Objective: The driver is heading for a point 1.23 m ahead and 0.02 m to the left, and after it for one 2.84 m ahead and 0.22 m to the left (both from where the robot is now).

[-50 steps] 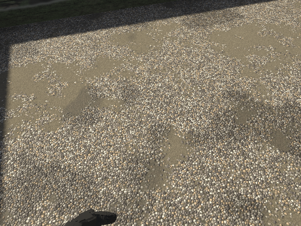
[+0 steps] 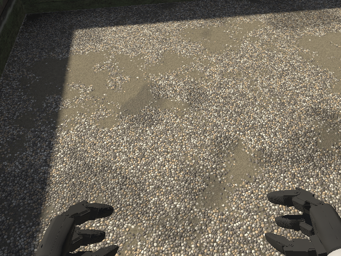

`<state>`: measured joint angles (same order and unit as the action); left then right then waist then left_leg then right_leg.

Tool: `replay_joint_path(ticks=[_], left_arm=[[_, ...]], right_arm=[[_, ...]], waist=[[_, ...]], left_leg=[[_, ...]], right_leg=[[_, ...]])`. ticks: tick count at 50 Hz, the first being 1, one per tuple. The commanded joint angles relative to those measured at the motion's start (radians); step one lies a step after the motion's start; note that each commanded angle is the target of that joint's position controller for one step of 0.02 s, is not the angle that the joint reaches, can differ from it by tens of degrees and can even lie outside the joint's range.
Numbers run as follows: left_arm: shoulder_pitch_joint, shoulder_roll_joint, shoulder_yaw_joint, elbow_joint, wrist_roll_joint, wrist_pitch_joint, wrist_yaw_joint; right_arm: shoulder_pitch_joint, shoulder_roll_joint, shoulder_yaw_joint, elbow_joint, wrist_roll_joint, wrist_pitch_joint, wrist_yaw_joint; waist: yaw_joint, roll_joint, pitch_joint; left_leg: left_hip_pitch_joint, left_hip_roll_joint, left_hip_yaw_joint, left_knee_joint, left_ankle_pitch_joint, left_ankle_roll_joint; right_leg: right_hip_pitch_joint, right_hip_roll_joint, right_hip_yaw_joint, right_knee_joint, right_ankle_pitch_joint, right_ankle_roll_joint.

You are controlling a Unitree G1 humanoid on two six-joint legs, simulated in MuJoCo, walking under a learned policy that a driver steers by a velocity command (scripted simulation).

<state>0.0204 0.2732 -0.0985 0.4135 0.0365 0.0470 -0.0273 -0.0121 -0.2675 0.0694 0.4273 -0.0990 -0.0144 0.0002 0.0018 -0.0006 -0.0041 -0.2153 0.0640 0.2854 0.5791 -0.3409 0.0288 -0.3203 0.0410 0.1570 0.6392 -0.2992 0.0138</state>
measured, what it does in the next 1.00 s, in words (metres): stands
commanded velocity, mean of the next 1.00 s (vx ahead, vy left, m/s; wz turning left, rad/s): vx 0.99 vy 0.00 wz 0.11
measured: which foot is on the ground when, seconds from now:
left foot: down 0.00-1.00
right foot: down 0.00-1.00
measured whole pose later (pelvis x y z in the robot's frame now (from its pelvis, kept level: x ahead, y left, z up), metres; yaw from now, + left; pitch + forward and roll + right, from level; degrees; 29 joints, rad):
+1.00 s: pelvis -0.02 +0.00 +0.00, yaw +12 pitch -1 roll -1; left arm -0.03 0.29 -0.12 0.36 0.08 -0.05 -0.02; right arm -0.02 -0.31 0.12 0.38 -0.05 0.04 0.06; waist 0.01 -0.02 -0.04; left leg -0.32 -0.05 -0.03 0.63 -0.30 0.06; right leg -0.28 -0.08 -0.15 0.57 -0.27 0.03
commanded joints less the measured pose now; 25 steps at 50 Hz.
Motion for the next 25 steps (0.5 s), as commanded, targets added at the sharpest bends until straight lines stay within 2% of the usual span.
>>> replay_joint_path(ticks=[1,5,6,7,8,9,11,13,14,16,18,21,24,25], left_arm=[[-0.07,0.105,0.05,-0.109,-0.022,-0.003,0.002],[-0.036,0.108,0.071,-0.117,-0.042,-0.001,-0.003],[-0.027,0.115,0.082,-0.119,-0.059,-0.004,-0.006],[-0.013,0.119,0.089,-0.117,-0.065,-0.006,-0.008],[0.002,0.12,0.096,-0.116,-0.068,-0.006,-0.01],[0.012,0.127,0.102,-0.116,-0.075,-0.007,-0.011],[0.016,0.125,0.111,-0.121,-0.074,-0.009,-0.015],[-0.006,0.101,0.104,-0.134,-0.059,-0.014,-0.017],[-0.008,0.093,0.096,-0.133,-0.052,-0.019,-0.016],[-0.023,0.044,0.071,-0.134,-0.044,-0.032,-0.019],[-0.051,0.04,0.061,-0.135,-0.038,-0.043,-0.02],[-0.062,0.031,0.045,-0.128,-0.03,-0.06,-0.013],[-0.07,0.02,0.027,-0.121,-0.023,-0.075,-0.002],[-0.07,0.019,0.022,-0.12,-0.02,-0.078,0.0]], right_arm=[[-0.085,-0.085,-0.039,-0.06,0.008,-0.014,-0.011],[-0.079,-0.096,-0.059,-0.032,0.018,0.002,-0.025],[-0.08,-0.104,-0.067,-0.025,0.026,0.004,-0.031],[-0.078,-0.103,-0.072,-0.021,0.029,0.006,-0.036],[-0.076,-0.1,-0.075,-0.019,0.032,0.009,-0.04],[-0.077,-0.091,-0.076,-0.019,0.027,0.015,-0.045],[-0.057,-0.085,-0.084,-0.016,0.026,0.022,-0.05],[-0.036,-0.07,-0.08,-0.014,0.021,0.013,-0.05],[-0.018,-0.059,-0.072,-0.007,0.026,-0.004,-0.05],[-0.033,-0.043,-0.053,-0.018,0.023,-0.035,-0.044],[-0.028,-0.052,-0.043,-0.02,0.029,-0.055,-0.043],[-0.012,-0.078,-0.027,-0.007,0.041,-0.052,-0.044],[-0.011,-0.106,-0.011,0.003,0.049,-0.029,-0.048],[-0.014,-0.112,-0.005,0.002,0.05,-0.022,-0.048]], waist=[[0.017,-0.008,-0.151],[0.04,-0.028,-0.122],[0.048,-0.033,-0.116],[0.052,-0.04,-0.108],[0.056,-0.048,-0.099],[0.057,-0.061,-0.091],[0.048,-0.082,-0.075],[0.035,-0.095,-0.075],[0.017,-0.104,-0.07],[0.022,-0.09,-0.051],[0.021,-0.096,-0.041],[0.033,-0.055,-0.049],[0.034,0.007,-0.028],[0.037,0.01,-0.022]], left_leg=[[0.233,0.13,-0.096,-0.064,0.119,-0.006],[0.212,0.13,-0.048,-0.037,-0.036,-0.011],[0.212,0.123,-0.037,-0.025,-0.082,-0.013],[0.213,0.116,-0.027,-0.011,-0.12,-0.014],[0.215,0.107,-0.018,0.004,-0.154,-0.014],[0.225,0.098,-0.016,0.02,-0.181,-0.006],[0.231,0.075,-0.011,0.042,-0.227,-0.002],[0.245,0.065,-0.031,0.036,-0.234,0.004],[0.259,0.061,-0.055,0.025,-0.231,0.014],[0.279,0.075,-0.094,-0.027,-0.188,0.019],[0.278,0.095,-0.131,-0.079,-0.151,0.03],[0.23,0.158,-0.189,-0.2,-0.167,0.058],[0.113,0.207,-0.228,-0.316,-0.223,0.076],[0.09,0.209,-0.235,-0.336,-0.232,0.077]], right_leg=[[-0.132,-0.081,0.035,-0.046,0.416,-0.066],[-0.171,-0.051,0.055,-0.042,0.416,-0.09],[-0.181,-0.041,0.07,-0.049,0.402,-0.098],[-0.192,-0.031,0.085,-0.059,0.382,-0.104],[-0.206,-0.02,0.104,-0.072,0.36,-0.11],[-0.235,-0.011,0.128,-0.084,0.351,-0.11],[-0.272,0.009,0.174,-0.115,0.288,-0.111],[-0.297,0.013,0.204,-0.159,0.171,-0.096],[-0.317,0.002,0.221,-0.194,0.079,-0.08],[-0.326,-0.017,0.235,-0.254,-0.053,-0.054],[-0.299,-0.035,0.232,-0.264,-0.082,-0.038],[-0.206,-0.031,0.129,-0.183,0.034,0.006],[-0.087,-0.039,0.019,-0.113,0.117,0.039],[-0.065,-0.047,-0.002,-0.104,0.135,0.043]])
